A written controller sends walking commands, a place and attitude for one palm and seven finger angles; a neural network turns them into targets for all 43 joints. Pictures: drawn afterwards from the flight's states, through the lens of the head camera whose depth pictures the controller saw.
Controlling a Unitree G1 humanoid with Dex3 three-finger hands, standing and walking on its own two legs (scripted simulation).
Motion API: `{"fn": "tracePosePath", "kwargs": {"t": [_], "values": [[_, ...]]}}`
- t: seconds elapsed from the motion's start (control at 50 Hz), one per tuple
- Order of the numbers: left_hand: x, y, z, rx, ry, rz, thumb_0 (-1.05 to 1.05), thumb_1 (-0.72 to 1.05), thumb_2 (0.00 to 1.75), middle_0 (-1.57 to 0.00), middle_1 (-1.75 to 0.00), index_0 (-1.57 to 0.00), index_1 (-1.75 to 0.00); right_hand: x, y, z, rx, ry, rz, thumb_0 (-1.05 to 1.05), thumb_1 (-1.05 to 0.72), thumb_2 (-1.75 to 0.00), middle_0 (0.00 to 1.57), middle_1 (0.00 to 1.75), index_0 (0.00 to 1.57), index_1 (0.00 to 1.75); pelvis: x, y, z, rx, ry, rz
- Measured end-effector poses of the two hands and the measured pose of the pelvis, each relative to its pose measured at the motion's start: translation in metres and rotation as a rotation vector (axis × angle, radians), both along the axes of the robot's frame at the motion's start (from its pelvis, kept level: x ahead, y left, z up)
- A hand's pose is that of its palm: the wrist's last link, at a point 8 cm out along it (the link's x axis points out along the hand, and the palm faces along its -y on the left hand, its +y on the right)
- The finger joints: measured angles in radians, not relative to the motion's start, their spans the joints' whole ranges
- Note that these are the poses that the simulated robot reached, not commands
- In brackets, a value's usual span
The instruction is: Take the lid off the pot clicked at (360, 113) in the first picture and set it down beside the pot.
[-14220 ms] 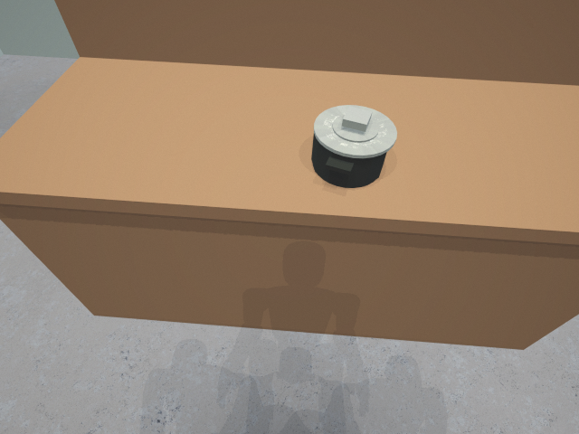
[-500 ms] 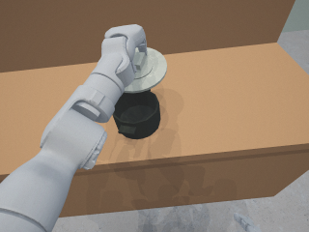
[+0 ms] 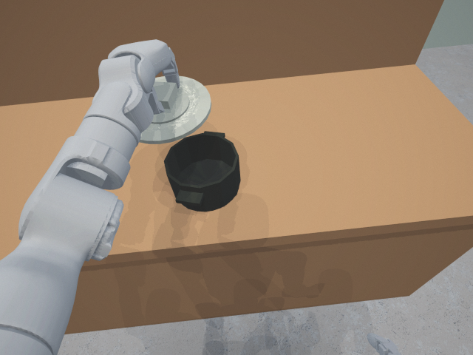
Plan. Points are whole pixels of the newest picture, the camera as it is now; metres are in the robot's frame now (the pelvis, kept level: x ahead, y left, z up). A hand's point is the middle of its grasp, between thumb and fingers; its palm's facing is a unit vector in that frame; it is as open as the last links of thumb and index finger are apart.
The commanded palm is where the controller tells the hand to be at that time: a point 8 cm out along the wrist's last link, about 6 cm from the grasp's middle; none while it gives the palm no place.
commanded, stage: move the lid sideways beside the pot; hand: left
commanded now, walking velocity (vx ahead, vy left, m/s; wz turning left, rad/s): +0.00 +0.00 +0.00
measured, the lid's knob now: (159, 94) +0.51 +0.12 +0.18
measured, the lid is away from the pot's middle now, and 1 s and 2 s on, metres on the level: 0.05 0.17 0.22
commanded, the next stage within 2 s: lower the lid onto the table in 1.54 s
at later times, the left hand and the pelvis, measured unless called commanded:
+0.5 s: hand (116, 99) +0.47 +0.18 +0.21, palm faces -0.23 -0.04 -0.97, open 8.6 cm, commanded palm +0.46 +0.19 +0.27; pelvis +0.00 +0.01 +0.00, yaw +1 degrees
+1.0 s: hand (79, 105) +0.47 +0.24 +0.21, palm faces -0.26 -0.06 -0.96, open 8.6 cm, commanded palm +0.45 +0.25 +0.27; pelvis +0.00 +0.01 +0.00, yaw +1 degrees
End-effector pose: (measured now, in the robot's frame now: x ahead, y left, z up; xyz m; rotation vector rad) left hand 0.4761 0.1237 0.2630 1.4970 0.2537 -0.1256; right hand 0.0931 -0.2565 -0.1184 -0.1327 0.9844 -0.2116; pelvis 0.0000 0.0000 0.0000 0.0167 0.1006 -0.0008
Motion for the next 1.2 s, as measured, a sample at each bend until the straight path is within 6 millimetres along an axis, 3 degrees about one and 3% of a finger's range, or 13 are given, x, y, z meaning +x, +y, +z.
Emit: {"fn": "tracePosePath", "kwargs": {"t": [0.26, 0.5, 0.94, 1.2], "values": [[-0.005, 0.037, -0.001, 0.016, -0.003, 0.007, -0.01, 0.1, 0.97, -0.73, -0.94, -0.58, -0.87, 0.017, 0.015, 0.005, 0.011, -0.029, 0.028, 0.01, -0.9, -0.9, 0.2, 0.3, 0.2, 0.3, 0.002, 0.009, 0.0, -0.007, -0.008, 0.01], [-0.011, 0.055, 0.002, 0.035, -0.009, 0.016, -0.01, 0.1, 0.97, -0.73, -0.94, -0.58, -0.87, 0.025, 0.028, 0.004, 0.036, -0.021, 0.058, 0.01, -0.9, -0.9, 0.2, 0.3, 0.2, 0.3, 0.002, 0.014, 0.0, -0.01, -0.011, 0.018], [-0.013, 0.106, 0.002, 0.036, 0.021, 0.091, 0.0, 0.11, 0.97, -0.73, -0.94, -0.58, -0.87, -0.006, 0.002, 0.007, -0.02, 0.066, -0.003, 0.01, -0.9, -0.9, 0.2, 0.3, 0.2, 0.3, 0.0, 0.009, 0.001, -0.019, -0.012, 0.015], [-0.025, 0.133, 0.003, 0.039, 0.034, 0.117, 0.0, 0.11, 0.97, -0.73, -0.94, -0.58, -0.87, 0.003, 0.005, 0.008, -0.017, 0.063, 0.009, 0.01, -0.9, -0.9, 0.2, 0.3, 0.2, 0.3, -0.003, 0.01, 0.001, -0.024, -0.016, 0.023]]}}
